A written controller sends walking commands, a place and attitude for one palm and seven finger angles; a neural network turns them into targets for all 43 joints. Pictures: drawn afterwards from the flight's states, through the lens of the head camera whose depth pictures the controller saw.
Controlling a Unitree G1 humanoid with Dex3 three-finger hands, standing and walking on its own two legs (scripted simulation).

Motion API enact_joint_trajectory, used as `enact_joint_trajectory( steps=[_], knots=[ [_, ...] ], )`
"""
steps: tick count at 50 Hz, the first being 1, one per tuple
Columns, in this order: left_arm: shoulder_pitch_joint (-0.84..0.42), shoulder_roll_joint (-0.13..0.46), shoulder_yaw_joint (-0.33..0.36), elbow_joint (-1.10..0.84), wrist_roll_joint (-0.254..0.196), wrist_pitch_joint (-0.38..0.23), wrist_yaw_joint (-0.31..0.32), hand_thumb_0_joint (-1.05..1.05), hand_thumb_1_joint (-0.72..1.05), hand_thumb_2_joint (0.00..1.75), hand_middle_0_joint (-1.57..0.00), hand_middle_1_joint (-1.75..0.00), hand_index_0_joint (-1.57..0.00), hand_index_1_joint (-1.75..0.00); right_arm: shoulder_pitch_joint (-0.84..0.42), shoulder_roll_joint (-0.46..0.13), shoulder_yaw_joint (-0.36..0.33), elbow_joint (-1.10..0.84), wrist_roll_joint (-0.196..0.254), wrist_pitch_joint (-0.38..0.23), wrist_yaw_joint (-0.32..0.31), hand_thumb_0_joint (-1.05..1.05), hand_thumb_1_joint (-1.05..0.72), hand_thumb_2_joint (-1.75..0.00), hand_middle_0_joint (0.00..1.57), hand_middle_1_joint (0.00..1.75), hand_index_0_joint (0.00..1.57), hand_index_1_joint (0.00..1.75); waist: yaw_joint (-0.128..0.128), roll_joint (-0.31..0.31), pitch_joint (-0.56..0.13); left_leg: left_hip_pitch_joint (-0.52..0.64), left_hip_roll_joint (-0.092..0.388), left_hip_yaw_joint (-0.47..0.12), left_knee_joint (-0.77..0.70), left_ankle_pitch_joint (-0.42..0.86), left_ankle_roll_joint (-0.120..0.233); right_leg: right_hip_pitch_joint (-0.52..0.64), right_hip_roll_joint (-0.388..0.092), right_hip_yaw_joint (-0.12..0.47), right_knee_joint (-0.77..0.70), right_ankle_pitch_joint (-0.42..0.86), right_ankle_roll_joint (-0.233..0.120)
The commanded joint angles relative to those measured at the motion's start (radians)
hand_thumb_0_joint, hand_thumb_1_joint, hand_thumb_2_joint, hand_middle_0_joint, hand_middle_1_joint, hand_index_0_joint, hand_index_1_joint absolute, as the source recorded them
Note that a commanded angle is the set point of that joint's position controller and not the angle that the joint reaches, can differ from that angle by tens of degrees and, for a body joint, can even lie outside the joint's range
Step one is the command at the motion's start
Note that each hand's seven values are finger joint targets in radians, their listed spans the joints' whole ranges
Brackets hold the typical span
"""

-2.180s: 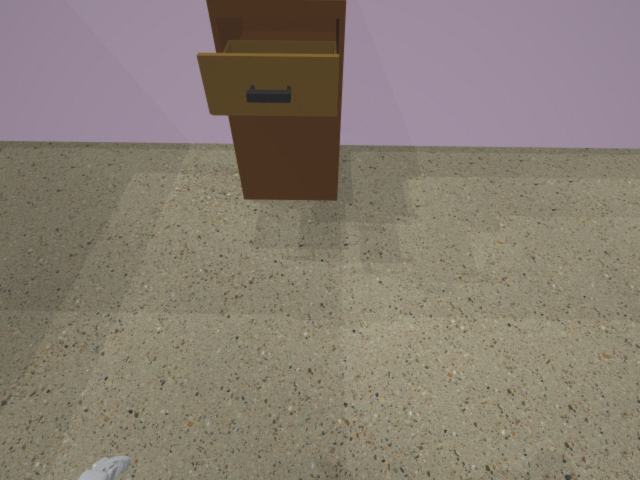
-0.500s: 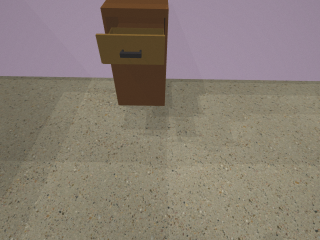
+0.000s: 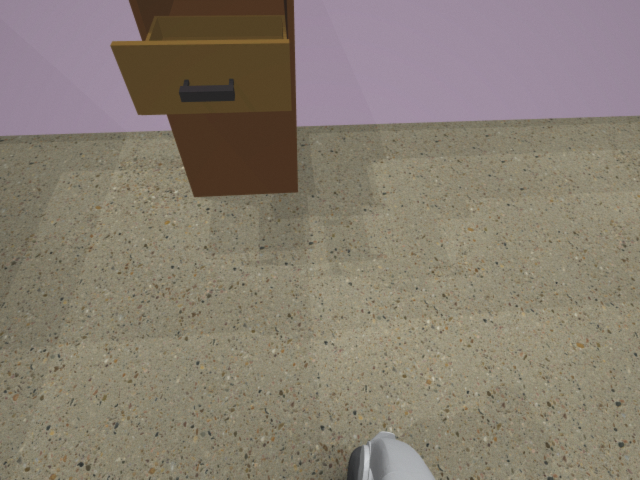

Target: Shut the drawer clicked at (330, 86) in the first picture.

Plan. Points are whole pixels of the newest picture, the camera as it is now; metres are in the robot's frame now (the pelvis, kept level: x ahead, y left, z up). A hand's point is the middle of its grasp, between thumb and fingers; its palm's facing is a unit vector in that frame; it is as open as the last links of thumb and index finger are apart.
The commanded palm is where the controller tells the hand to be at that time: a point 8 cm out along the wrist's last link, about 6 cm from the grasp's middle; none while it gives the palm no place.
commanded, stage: walk to a spot facing it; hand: left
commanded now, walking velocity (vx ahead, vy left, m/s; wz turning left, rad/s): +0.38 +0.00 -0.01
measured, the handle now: (208, 88) +0.94 +0.28 -0.06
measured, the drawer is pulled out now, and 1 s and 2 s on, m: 0.29 0.29 0.29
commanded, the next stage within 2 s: take the last steps up to it in 0.52 s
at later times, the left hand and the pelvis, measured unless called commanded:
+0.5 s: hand (221, 471) +0.16 +0.14 -0.17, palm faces +0.20 -0.97 -0.17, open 7.3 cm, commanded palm none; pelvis +0.21 -0.02 +0.01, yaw +7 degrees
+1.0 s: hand (187, 326) +0.37 +0.23 -0.16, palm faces +0.22 -0.96 -0.15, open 7.4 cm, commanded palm none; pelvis +0.36 +0.05 +0.01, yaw +8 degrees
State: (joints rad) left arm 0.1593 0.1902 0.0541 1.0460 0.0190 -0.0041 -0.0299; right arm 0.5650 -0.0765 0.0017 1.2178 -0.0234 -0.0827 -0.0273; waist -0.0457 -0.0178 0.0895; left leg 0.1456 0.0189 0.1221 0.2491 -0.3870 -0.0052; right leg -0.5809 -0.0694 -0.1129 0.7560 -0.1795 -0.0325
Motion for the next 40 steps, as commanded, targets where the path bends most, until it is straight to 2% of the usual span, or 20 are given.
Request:
enact_joint_trajectory(
  steps=[1, 2, 3, 4, 5, 6, 7, 8, 10, 12, 17, 26, 28, 30, 31, 32, 33, 34, 36, 40],
  knots=[
    [0.051, 0.037, 0.006, -0.057, 0.003, -0.04, 0.005, 0.0, 0.9, 0.9, -0.2, -0.3, -0.2, -0.3, 0.022, -0.21, -0.049, -0.022, 0.006, -0.012, -0.016, 0.0, -0.9, -0.9, 0.2, 0.3, 0.2, 0.3, 0.079, 0.149, -0.017, -0.126, 0.234, -0.046, 0.152, 0.952, 0.133, 0.263, 0.076, -0.05, -0.123, -0.004, -0.048],
    [0.175, 0.056, 0.017, -0.019, 0.008, -0.046, 0.009, 0.0, 0.9, 0.9, -0.2, -0.3, -0.2, -0.3, 0.0, -0.218, -0.051, -0.029, 0.009, -0.009, -0.015, 0.0, -0.9, -0.9, 0.2, 0.3, 0.2, 0.3, 0.138, 0.124, -0.074, -0.164, 0.21, -0.025, 0.299, 0.935, 0.112, 0.415, 0.093, -0.06, -0.178, 0.036, -0.056],
    [0.32, 0.114, 0.037, 0.021, 0.016, -0.06, 0.018, 0.0, 0.9, 0.9, -0.2, -0.3, -0.2, -0.3, -0.01, -0.204, -0.051, -0.042, 0.014, -0.008, -0.007, 0.0, -0.9, -0.9, 0.2, 0.3, 0.2, 0.3, 0.2, 0.072, -0.158, -0.326, 0.177, -0.019, 0.53, 0.758, 0.079, 0.664, 0.028, 0.022, -0.206, 0.05, -0.083],
    [0.424, 0.222, 0.065, 0.039, 0.019, -0.068, 0.034, 0.0, 0.9, 0.9, -0.2, -0.3, -0.2, -0.3, 0.045, -0.136, -0.041, -0.066, 0.027, -0.009, 0.003, 0.0, -0.9, -0.9, 0.2, 0.3, 0.2, 0.3, 0.214, -0.179, -0.298, -0.585, 0.041, 0.008, 0.897, 0.13, 0.039, 0.878, -0.269, 0.425, -0.286, -0.007, -0.182],
    [0.437, 0.273, 0.07, 0.054, -0.003, -0.064, 0.036, 0.0, 0.9, 0.9, -0.2, -0.3, -0.2, -0.3, 0.017, -0.126, -0.041, -0.09, 0.027, -0.006, 0.003, 0.0, -0.9, -0.9, 0.2, 0.3, 0.2, 0.3, 0.185, -0.195, -0.339, -0.694, -0.013, -0.099, 1.159, -0.168, 0.049, 0.848, -0.404, 0.695, -0.439, -0.036, -0.24],
    [0.328, 0.231, 0.066, 0.029, -0.013, -0.058, 0.039, 0.0, 0.9, 0.9, -0.2, -0.3, -0.2, -0.3, -0.024, -0.138, -0.051, -0.099, 0.029, -0.001, 0.005, 0.0, -0.9, -0.9, 0.2, 0.3, 0.2, 0.3, 0.15, -0.087, -0.219, -0.714, 0.052, -0.15, 1.203, -0.077, 0.073, 0.728, -0.38, 0.618, -0.499, -0.179, -0.224],
    [0.252, 0.185, 0.051, 0.004, -0.009, -0.06, 0.039, 0.0, 0.9, 0.9, -0.2, -0.3, -0.2, -0.3, -0.1, -0.122, -0.055, -0.11, 0.021, 0.002, 0.014, 0.0, -0.9, -0.9, 0.2, 0.3, 0.2, 0.3, 0.139, -0.083, -0.102, -0.727, 0.093, -0.137, 1.193, 0.002, 0.063, 0.539, -0.346, 0.543, -0.534, -0.211, -0.192],
    [0.19, 0.13, 0.032, -0.003, -0.005, -0.064, 0.043, 0.0, 0.9, 0.9, -0.2, -0.3, -0.2, -0.3, -0.125, -0.11, -0.053, -0.118, 0.012, 0.013, 0.014, 0.0, -0.9, -0.9, 0.2, 0.3, 0.2, 0.3, 0.09, -0.018, -0.035, -0.72, 0.122, -0.155, 1.161, 0.046, 0.057, 0.403, -0.326, 0.456, -0.541, -0.199, -0.173],
    [0.122, 0.064, 0.008, -0.015, 0.002, -0.073, 0.046, 0.0, 0.9, 0.9, -0.2, -0.3, -0.2, -0.3, -0.091, -0.072, -0.051, -0.105, 0.0, 0.047, 0.016, 0.0, -0.9, -0.9, 0.2, 0.3, 0.2, 0.3, 0.025, -0.004, 0.01, -0.653, 0.137, -0.147, 1.086, 0.099, 0.039, 0.237, -0.259, 0.272, -0.577, -0.145, -0.127],
    [0.132, 0.054, 0.005, -0.007, 0.006, -0.08, 0.047, 0.0, 0.9, 0.9, -0.2, -0.3, -0.2, -0.3, -0.062, -0.063, -0.055, -0.099, -0.005, 0.065, 0.023, 0.0, -0.9, -0.9, 0.2, 0.3, 0.2, 0.3, -0.005, -0.031, 0.001, -0.642, 0.136, -0.128, 1.026, 0.14, 0.022, 0.195, -0.222, 0.177, -0.601, -0.138, -0.108],
    [0.189, 0.053, 0.005, 0.006, 0.003, -0.094, 0.046, 0.0, 0.9, 0.9, -0.2, -0.3, -0.2, -0.3, -0.217, -0.094, -0.068, -0.176, -0.005, 0.075, 0.042, 0.0, -0.9, -0.9, 0.2, 0.3, 0.2, 0.3, 0.01, -0.062, 0.05, -0.766, 0.15, -0.109, 0.878, 0.278, -0.01, 0.253, -0.202, 0.102, -0.663, -0.126, -0.106],
    [0.355, 0.083, -0.001, 0.055, 0.01, -0.094, 0.057, 0.0, 0.9, 0.9, -0.2, -0.3, -0.2, -0.3, -0.497, -0.097, -0.05, -0.284, 0.0, 0.05, 0.068, 0.0, -0.9, -0.9, 0.2, 0.3, 0.2, 0.3, 0.096, -0.031, 0.04, -0.763, 0.097, -0.023, 0.49, 0.22, 0.033, 0.572, -0.232, -0.007, -0.544, 0.33, -0.101],
    [0.356, 0.094, 0.003, 0.056, 0.01, -0.088, 0.057, 0.0, 0.9, 0.9, -0.2, -0.3, -0.2, -0.3, -0.486, -0.11, -0.05, -0.285, -0.002, 0.045, 0.066, 0.0, -0.9, -0.9, 0.2, 0.3, 0.2, 0.3, 0.085, -0.052, 0.021, -0.687, 0.067, 0.006, 0.436, 0.17, 0.057, 0.597, -0.239, -0.033, -0.472, 0.471, -0.094],
    [0.346, 0.111, 0.007, 0.056, 0.008, -0.084, 0.056, 0.0, 0.9, 0.9, -0.2, -0.3, -0.2, -0.3, -0.361, -0.135, -0.057, -0.251, -0.005, 0.037, 0.053, 0.0, -0.9, -0.9, 0.2, 0.3, 0.2, 0.3, 0.028, -0.048, -0.059, -0.488, 0.001, 0.046, 0.357, 0.149, 0.085, 0.592, -0.213, -0.083, -0.27, 0.665, -0.072],
    [0.337, 0.107, 0.003, 0.054, 0.003, -0.081, 0.055, 0.0, 0.9, 0.9, -0.2, -0.3, -0.2, -0.3, -0.22, -0.172, -0.067, -0.209, -0.011, 0.034, 0.045, 0.0, -0.9, -0.9, 0.2, 0.3, 0.2, 0.3, -0.033, -0.024, -0.134, -0.263, 0.005, 0.02, 0.281, 0.259, 0.104, 0.488, -0.176, -0.115, -0.059, 0.623, -0.034],
    [0.363, 0.069, 0.001, 0.031, -0.011, -0.079, 0.05, 0.0, 0.9, 0.9, -0.2, -0.3, -0.2, -0.3, -0.09, -0.28, -0.088, -0.191, -0.018, 0.028, 0.03, 0.0, -0.9, -0.9, 0.2, 0.3, 0.2, 0.3, -0.072, 0.16, -0.278, 0.016, 0.226, -0.257, 0.237, 0.529, 0.185, 0.255, -0.054, -0.15, 0.225, 0.228, 0.032],
    [0.353, 0.023, -0.017, 0.002, -0.015, -0.085, 0.046, 0.0, 0.9, 0.9, -0.2, -0.3, -0.2, -0.3, -0.013, -0.346, -0.096, -0.166, 0.003, 0.027, 0.015, 0.0, -0.9, -0.9, 0.2, 0.3, 0.2, 0.3, -0.067, 0.279, -0.342, 0.176, 0.441, -0.535, 0.176, 0.898, 0.306, 0.015, 0.042, -0.055, 0.499, -0.408, 0.051],
    [0.302, 0.067, -0.005, 0.001, -0.01, -0.078, 0.056, 0.0, 0.9, 0.9, -0.2, -0.3, -0.2, -0.3, -0.049, -0.325, -0.091, -0.16, 0.017, 0.034, 0.009, 0.0, -0.9, -0.9, 0.2, 0.3, 0.2, 0.3, -0.054, 0.106, -0.307, 0.106, 0.444, -0.454, 0.153, 0.863, 0.325, -0.002, -0.005, 0.038, 0.583, -0.391, 0.026],
    [0.251, 0.028, -0.003, 0.011, -0.004, -0.063, 0.049, 0.0, 0.9, 0.9, -0.2, -0.3, -0.2, -0.3, -0.204, -0.247, -0.073, -0.193, 0.013, 0.019, 0.001, 0.0, -0.9, -0.9, 0.2, 0.3, 0.2, 0.3, 0.004, 0.03, -0.139, -0.161, 0.379, -0.338, 0.067, 0.628, 0.245, -0.019, -0.061, 0.077, 0.58, -0.261, 0.037],
    [0.328, -0.028, 0.005, 0.05, 0.012, -0.02, 0.037, 0.0, 0.9, 0.9, -0.2, -0.3, -0.2, -0.3, -0.262, -0.149, -0.057, -0.195, 0.01, 0.0, 0.0, 0.0, -0.9, -0.9, 0.2, 0.3, 0.2, 0.3, 0.071, 0.113, -0.065, -0.362, 0.255, -0.132, -0.023, 0.497, 0.166, 0.087, -0.071, 0.08, 0.439, -0.099, 0.056]
  ],
)
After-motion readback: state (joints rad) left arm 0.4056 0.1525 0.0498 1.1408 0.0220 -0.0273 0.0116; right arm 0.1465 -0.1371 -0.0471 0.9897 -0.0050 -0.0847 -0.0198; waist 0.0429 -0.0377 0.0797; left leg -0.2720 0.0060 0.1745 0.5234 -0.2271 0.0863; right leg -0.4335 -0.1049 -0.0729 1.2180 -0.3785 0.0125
